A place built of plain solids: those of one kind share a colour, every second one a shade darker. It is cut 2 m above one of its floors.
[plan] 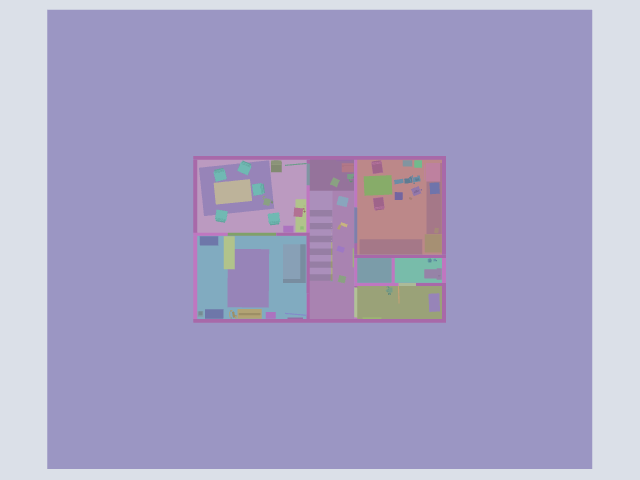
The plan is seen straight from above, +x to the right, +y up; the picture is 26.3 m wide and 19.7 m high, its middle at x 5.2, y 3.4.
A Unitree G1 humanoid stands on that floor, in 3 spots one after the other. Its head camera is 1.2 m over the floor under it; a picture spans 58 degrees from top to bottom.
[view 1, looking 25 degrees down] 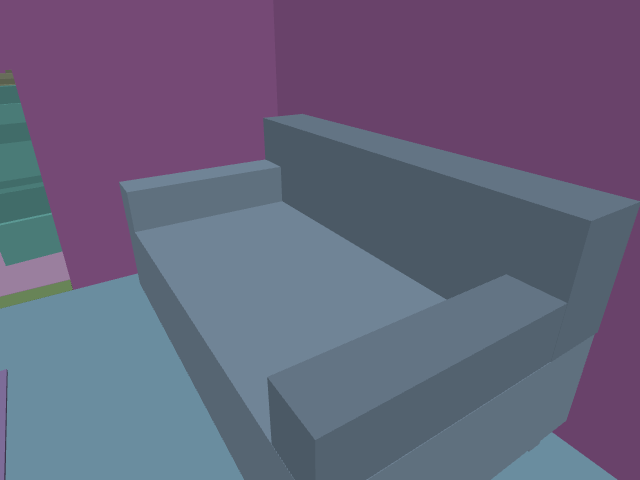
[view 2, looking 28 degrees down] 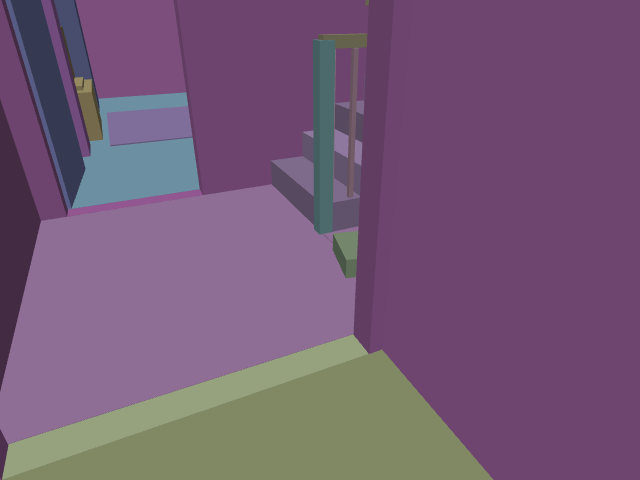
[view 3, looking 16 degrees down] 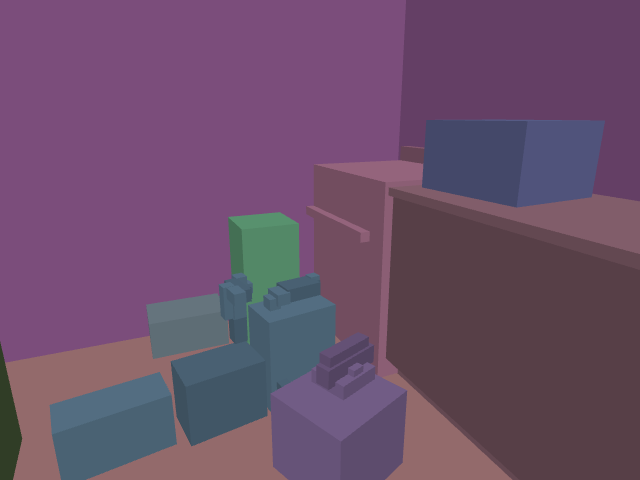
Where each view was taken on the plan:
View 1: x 3.42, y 1.23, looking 57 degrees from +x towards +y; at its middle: sofa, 1.77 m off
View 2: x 7.83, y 0.72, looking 155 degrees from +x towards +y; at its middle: floor_hall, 2.56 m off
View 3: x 8.57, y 4.28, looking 66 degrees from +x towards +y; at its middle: range_cooker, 2.50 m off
